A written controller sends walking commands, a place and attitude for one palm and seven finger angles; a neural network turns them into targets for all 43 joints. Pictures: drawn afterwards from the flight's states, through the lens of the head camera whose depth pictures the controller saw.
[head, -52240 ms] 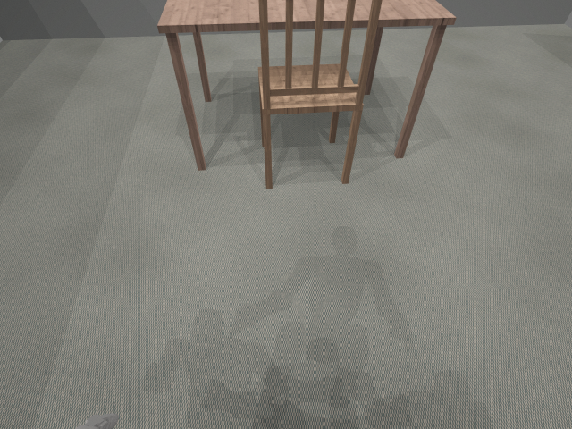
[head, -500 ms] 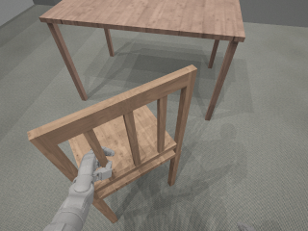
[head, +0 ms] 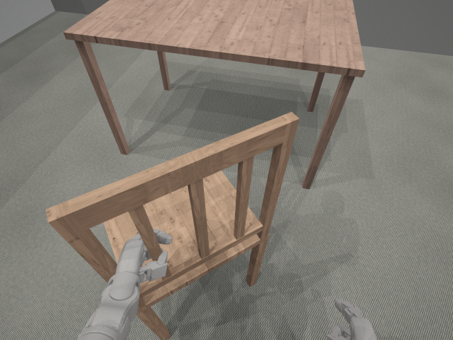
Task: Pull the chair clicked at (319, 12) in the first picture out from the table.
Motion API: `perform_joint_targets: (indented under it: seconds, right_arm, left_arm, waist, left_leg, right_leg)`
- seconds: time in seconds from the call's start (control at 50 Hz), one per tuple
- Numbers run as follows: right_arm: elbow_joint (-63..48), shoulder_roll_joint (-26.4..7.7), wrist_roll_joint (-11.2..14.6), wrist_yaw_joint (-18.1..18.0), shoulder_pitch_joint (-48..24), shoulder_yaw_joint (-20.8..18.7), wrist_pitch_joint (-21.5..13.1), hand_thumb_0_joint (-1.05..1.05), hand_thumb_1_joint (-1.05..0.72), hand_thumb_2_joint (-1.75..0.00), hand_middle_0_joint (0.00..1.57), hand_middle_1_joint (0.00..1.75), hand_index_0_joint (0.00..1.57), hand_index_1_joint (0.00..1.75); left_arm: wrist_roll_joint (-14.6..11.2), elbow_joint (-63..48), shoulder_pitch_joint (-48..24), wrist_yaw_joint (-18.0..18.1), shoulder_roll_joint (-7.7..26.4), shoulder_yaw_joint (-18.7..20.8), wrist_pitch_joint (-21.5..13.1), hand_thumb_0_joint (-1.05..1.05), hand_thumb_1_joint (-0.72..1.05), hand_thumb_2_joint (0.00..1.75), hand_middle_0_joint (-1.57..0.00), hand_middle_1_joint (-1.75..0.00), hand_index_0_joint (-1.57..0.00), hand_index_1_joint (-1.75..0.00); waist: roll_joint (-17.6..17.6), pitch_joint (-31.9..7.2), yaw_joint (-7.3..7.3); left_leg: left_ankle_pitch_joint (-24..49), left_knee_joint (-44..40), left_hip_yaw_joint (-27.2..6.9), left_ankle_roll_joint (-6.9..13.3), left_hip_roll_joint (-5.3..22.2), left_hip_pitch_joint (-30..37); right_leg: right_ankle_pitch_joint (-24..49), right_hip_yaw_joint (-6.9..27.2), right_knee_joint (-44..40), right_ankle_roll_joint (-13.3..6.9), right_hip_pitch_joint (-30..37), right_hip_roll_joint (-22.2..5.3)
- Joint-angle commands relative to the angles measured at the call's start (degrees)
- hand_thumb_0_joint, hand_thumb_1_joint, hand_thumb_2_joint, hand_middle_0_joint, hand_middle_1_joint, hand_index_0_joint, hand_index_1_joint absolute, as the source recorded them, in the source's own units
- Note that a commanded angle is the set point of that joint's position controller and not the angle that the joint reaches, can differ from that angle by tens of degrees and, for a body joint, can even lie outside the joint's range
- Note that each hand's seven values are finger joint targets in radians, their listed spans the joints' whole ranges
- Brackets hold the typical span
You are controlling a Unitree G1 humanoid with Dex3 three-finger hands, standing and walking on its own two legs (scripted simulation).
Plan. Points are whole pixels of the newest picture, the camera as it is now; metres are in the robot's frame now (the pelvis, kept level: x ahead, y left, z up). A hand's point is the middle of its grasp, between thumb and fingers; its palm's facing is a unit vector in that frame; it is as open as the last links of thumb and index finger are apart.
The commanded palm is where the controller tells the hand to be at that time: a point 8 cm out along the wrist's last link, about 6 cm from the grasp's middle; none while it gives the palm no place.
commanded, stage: stop walking, hand still on the chair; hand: left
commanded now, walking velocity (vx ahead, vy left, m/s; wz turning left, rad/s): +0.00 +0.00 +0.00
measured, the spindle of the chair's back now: (200, 223) +0.36 +0.08 -0.06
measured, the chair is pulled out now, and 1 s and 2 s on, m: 0.60 0.60 0.61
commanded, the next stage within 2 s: open the thumb and straighten the fingers in 0.02 s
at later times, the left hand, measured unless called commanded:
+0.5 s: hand (161, 263) +0.27 +0.15 -0.07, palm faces +0.01 -0.98 -0.19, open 11.8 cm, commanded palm +0.25 +0.20 -0.05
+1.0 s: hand (161, 264) +0.27 +0.15 -0.07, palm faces +0.01 -0.98 -0.20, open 17.4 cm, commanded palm +0.24 +0.20 -0.05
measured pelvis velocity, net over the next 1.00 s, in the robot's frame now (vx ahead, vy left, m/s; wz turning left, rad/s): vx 0.02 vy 0.00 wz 0.06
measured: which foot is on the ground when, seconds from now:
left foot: down 0.00-1.00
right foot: down 0.00-1.00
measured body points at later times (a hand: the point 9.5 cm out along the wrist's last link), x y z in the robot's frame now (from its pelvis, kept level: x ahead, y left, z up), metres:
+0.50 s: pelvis +0.01 +0.00 -0.03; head +0.05 -0.01 +0.42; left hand +0.26 +0.20 -0.05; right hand +0.16 -0.26 -0.13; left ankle +0.01 +0.14 -0.74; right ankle +0.03 -0.13 -0.74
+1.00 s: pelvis +0.02 +0.00 -0.04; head +0.07 -0.02 +0.40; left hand +0.26 +0.20 -0.05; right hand +0.19 -0.24 -0.13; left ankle +0.01 +0.14 -0.74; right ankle +0.03 -0.13 -0.74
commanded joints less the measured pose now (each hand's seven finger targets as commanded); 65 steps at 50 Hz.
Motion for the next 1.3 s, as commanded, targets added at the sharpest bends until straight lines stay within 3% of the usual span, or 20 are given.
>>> perform_joint_targets:
  seconds: [0.0, 0.1, 0.12, 0.14, 0.16, 0.18, 0.22, 0.3, 0.34, 0.5, 0.56, 0.64, 0.7, 0.92, 0.94, 0.96, 1.1, 1.18, 1.26, 1.28]
  right_arm:
    - [-7.15, -7.55, 0.04, -0.97, -2.49, -2.67, -1.98, 0.0, -0.9, -0.9, 0.2, 0.3, 0.2, 0.3]
    - [-7.3, -7.65, 0.02, -0.9, -2.35, -2.83, -1.75, 0.0, -0.9, -0.9, 0.2, 0.3, 0.2, 0.3]
    - [-6.88, -10.71, 2.01, 1.66, -0.91, -2.95, -2.47, 0.0, -0.9, -0.9, 0.2, 0.3, 0.2, 0.3]
    - [-7.16, -11.2, 2.42, 2.47, -1.46, -3.07, -2.49, 0.0, -0.9, -0.9, 0.2, 0.3, 0.2, 0.3]
    - [-8.06, -11.13, 2.33, 3.1, -1.9, -3.44, -3.36, 0.0, -0.9, -0.9, 0.2, 0.3, 0.2, 0.3]
    - [-8.85, -11.15, 2.0, 3.55, -2.24, -3.7, -4.23, 0.0, -0.9, -0.9, 0.2, 0.3, 0.2, 0.3]
    - [-9.71, -10.91, 1.48, 4.14, -1.68, -3.83, -5.6, 0.0, -0.9, -0.9, 0.2, 0.3, 0.2, 0.3]
    - [-10.7, -11.46, 1.2, 4.18, -1.06, -4.07, -7.07, 0.0, -0.9, -0.9, 0.2, 0.3, 0.2, 0.3]
    - [-11.22, -11.75, 1.03, 3.9, -0.39, -4.24, -7.84, 0.0, -0.9, -0.9, 0.2, 0.3, 0.2, 0.3]
    - [-13.36, -11.9, 0.67, 2.87, -0.1, -4.01, -9.43, 0.0, -0.9, -0.9, 0.2, 0.3, 0.2, 0.3]
    - [-14.2, -11.68, 0.6, 2.79, 0.24, -3.77, -10.01, 0.0, -0.9, -0.9, 0.2, 0.3, 0.2, 0.3]
    - [-15.13, -11.83, 0.44, 2.48, 0.45, -3.55, -10.2, 0.0, -0.9, -0.9, 0.2, 0.3, 0.2, 0.3]
    - [-15.63, -11.54, 0.37, 2.37, 0.86, -3.31, -10.32, 0.0, -0.9, -0.9, 0.2, 0.3, 0.2, 0.3]
    - [-16.75, -11.36, 0.1, 1.91, 1.78, -3.1, -10.24, 0.0, -0.9, -0.9, 0.2, 0.3, 0.2, 0.3]
    - [-16.84, -11.45, 0.13, 1.9, 2.0, -3.25, -10.19, 0.0, -0.9, -0.9, 0.2, 0.3, 0.2, 0.3]
    - [-17.47, -11.14, 0.09, 1.95, 1.87, -3.12, -10.19, 0.0, -0.9, -0.9, 0.2, 0.3, 0.2, 0.3]
    - [-19.2, -10.01, 0.28, 2.16, 0.89, -3.51, -9.56, 0.0, -0.9, -0.9, 0.2, 0.3, 0.2, 0.3]
    - [-19.7, -9.27, 0.44, 2.0, 0.62, -3.93, -8.88, 0.0, -0.9, -0.9, 0.2, 0.3, 0.2, 0.3]
    - [-20.34, -8.72, 0.25, 1.52, 1.18, -4.2, -9.67, 0.0, -0.9, -0.9, 0.2, 0.3, 0.2, 0.3]
    - [-19.98, -8.18, 0.2, 1.45, 1.22, -4.44, -9.8, 0.0, -0.9, -0.9, 0.2, 0.3, 0.2, 0.3]
  left_arm:
    - [-0.35, -12.95, -13.12, 0.56, 8.49, 3.44, -3.33, 0.0, 0.9, 0.9, -0.5, -1.45, -0.5, -1.45]
    - [-0.33, -13.01, -10.45, 0.76, 9.12, 4.36, -3.42, 0.0, 0.9, 0.9, -0.5, -1.45, -0.5, -1.45]
    - [-2.44, -7.2, -2.91, -1.44, 2.35, -1.3, -0.44, 0.0, 0.78, 0.84, -0.5, -1.45, -0.5, -1.45]
    - [-2.98, -8.39, -4.17, -2.27, 4.66, 0.55, -0.27, 0.0, 0.66, 0.78, -0.5, -1.45, -0.5, -1.45]
    - [-3.14, -15.24, -7.5, -2.42, 8.16, 3.08, -1.49, 0.0, 0.54, 0.73, -0.5, -1.45, -0.5, -1.45]
    - [-3.02, -17.08, -5.85, -2.74, 8.63, 3.68, -1.69, 0.0, 0.42, 0.67, -0.5, -1.45, -0.5, -1.45]
    - [-2.53, -21.35, -6.62, -3.35, 7.42, 2.16, -1.29, 0.0, 0.17, 0.55, -0.5, -1.45, -0.5, -1.45]
    - [-2.21, -24.65, -6.14, -3.48, 7.7, 2.28, 1.12, 0.0, -0.31, 0.32, -0.5, -1.45, -0.5, -1.45]
    - [-2.41, -24.44, -1.49, -3.46, 8.63, 3.97, 2.8, 0.0, -0.55, 0.2, -0.45, -1.3, -0.45, -1.3]
    - [-2.06, -31.61, 1.78, -3.82, 8.53, 4.34, 7.76, 0.0, -0.55, 0.2, -0.25, -0.73, -0.25, -0.73]
    - [-1.8, -33.56, 3.18, -3.72, 6.62, 2.43, 9.0, 0.0, -0.55, 0.2, -0.18, -0.51, -0.18, -0.51]
    - [-1.55, -35.32, 5.36, -3.46, 8.94, 4.54, 10.62, 0.0, -0.55, 0.2, -0.07, -0.22, -0.07, -0.22]
    - [-1.58, -37.74, 3.75, -3.48, 7.77, 3.16, 11.55, 0.0, -0.55, 0.2, 0.0, 0.0, 0.0, 0.0]
    - [-0.81, -41.91, 7.28, -3.13, 7.26, 1.98, 13.7, 0.0, -0.55, 0.2, 0.0, 0.0, 0.0, 0.0]
    - [-0.75, -41.51, 10.06, -2.91, 9.57, 4.39, 13.96, 0.0, -0.55, 0.2, 0.0, 0.0, 0.0, 0.0]
    - [-0.99, -42.37, 12.77, -3.16, 7.29, 2.44, 14.17, 0.0, -0.55, 0.2, 0.0, 0.0, 0.0, 0.0]
    - [-1.37, -46.66, 25.61, -3.17, 8.51, 4.96, 15.72, 0.0, -0.55, 0.2, 0.0, 0.0, 0.0, 0.0]
    - [-1.47, -50.21, 30.04, -2.59, 9.48, 6.75, 16.16, 0.0, -0.55, 0.2, 0.0, 0.0, 0.0, 0.0]
    - [-0.98, -57.55, 32.1, -1.65, 8.02, 4.4, 14.7, 0.0, -0.55, 0.2, 0.0, 0.0, 0.0, 0.0]
    - [-0.81, -56.91, 35.52, -1.52, 7.95, 5.0, 14.42, 0.0, -0.55, 0.2, 0.0, 0.0, 0.0, 0.0]
  waist:
    - [0.8, -14.57, 0.47]
    - [2.55, -14.54, 0.69]
    - [-4.91, -10.93, -3.82]
    - [-7.34, -9.9, -2.93]
    - [-5.93, -11.49, -2.81]
    - [-3.2, -12.7, -1.99]
    - [-0.93, -15.13, -2.25]
    - [-0.39, -17.49, -2.46]
    - [-3.57, -18.33, -1.84]
    - [-1.81, -19.87, -1.7]
    - [-1.66, -19.46, -2.04]
    - [-1.49, -19.69, -1.39]
    - [-0.98, -20.27, -2.14]
    - [-0.08, -21.11, -2.14]
    - [-0.41, -21.2, -1.37]
    - [-1.24, -21.8, -1.28]
    - [-0.65, -21.24, 0.69]
    - [-0.9, -19.78, 0.72]
    - [1.36, -20.79, -0.24]
    - [2.11, -20.89, 0.4]
  left_leg:
    - [12.93, -3.01, -3.38, 2.69, 4.0, 5.03]
    - [12.63, -3.25, -3.5, 2.73, 4.13, 4.87]
    - [4.82, -1.52, -1.59, 2.54, 0.64, -4.21]
    - [0.76, -1.1, -1.56, 2.7, 0.58, -7.58]
    - [-1.88, 0.31, -1.22, 3.22, -0.32, -8.79]
    - [-2.91, 1.8, -0.91, 3.35, -0.86, -9.46]
    - [-2.48, 4.4, -0.82, 3.41, -1.38, -10.21]
    - [-2.5, 8.01, -0.86, 3.54, -1.85, -12.84]
    - [-1.57, 9.22, -1.18, 3.53, -1.86, -14.66]
    - [0.95, 13.26, -0.88, 3.29, -2.05, -16.27]
    - [1.34, 14.26, -1.08, 3.27, -1.98, -16.51]
    - [1.24, 15.21, -1.26, 3.22, -2.15, -17.58]
    - [1.68, 16.04, -1.44, 3.3, -2.29, -17.17]
    - [4.32, 17.44, -2.06, 3.2, -2.31, -17.0]
    - [4.71, 17.31, -2.18, 3.18, -2.21, -17.43]
    - [4.71, 17.41, -1.82, 3.28, -2.39, -17.5]
    - [6.42, 17.45, -1.19, 3.02, -2.29, -19.34]
    - [6.88, 17.75, -1.02, 2.91, -2.21, -20.25]
    - [9.28, 18.85, -1.36, 3.06, -2.13, -18.49]
    - [10.7, 19.19, -1.42, 2.98, -2.11, -18.21]
  right_leg:
    - [11.71, 2.95, -2.84, -2.31, 4.43, -4.79]
    - [10.6, 2.83, -2.98, -2.44, 4.51, -4.75]
    - [5.53, -2.78, -0.48, -1.66, -1.29, -2.64]
    - [2.37, -2.62, 0.22, -1.86, -1.75, -2.65]
    - [0.09, -2.25, 0.92, -1.69, -2.93, -2.37]
    - [-1.27, -2.03, 2.01, -1.78, -4.19, -2.15]
    - [-1.11, -2.19, 4.13, -1.77, -6.3, -1.69]
    - [-1.38, -2.31, 7.35, -1.53, -9.33, -1.25]
    - [-0.14, -2.58, 8.72, -1.49, -9.17, -1.03]
    - [2.4, -3.0, 12.7, -1.16, -12.29, -1.19]
    - [2.33, -3.36, 13.53, -1.07, -13.72, -1.12]
    - [2.23, -3.3, 14.27, -1.13, -13.68, -1.12]
    - [2.91, -3.39, 14.78, -0.95, -14.41, -1.14]
    - [4.82, -3.99, 16.36, -1.1, -15.2, -1.07]
    - [5.11, -3.95, 16.26, -1.28, -14.46, -1.04]
    - [5.55, -4.02, 16.39, -1.07, -13.93, -1.11]
    - [7.94, -4.1, 16.99, -1.43, -11.76, -1.14]
    - [9.23, -3.99, 17.23, -1.47, -11.98, -0.9]
    - [10.08, -4.22, 18.15, -1.55, -13.38, -0.72]
    - [10.9, -4.34, 18.59, -1.71, -13.2, -0.68]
